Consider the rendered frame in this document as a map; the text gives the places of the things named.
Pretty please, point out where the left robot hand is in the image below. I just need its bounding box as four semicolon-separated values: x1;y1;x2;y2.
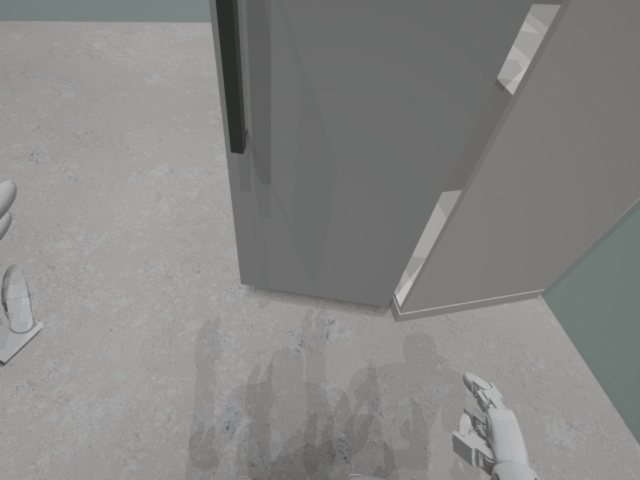
0;180;43;367

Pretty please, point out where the handle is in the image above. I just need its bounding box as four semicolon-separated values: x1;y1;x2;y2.
216;0;248;154

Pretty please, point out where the right robot hand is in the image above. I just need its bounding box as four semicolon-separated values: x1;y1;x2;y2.
453;372;530;476

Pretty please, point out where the fridge door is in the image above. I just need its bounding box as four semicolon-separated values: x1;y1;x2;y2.
209;0;534;307

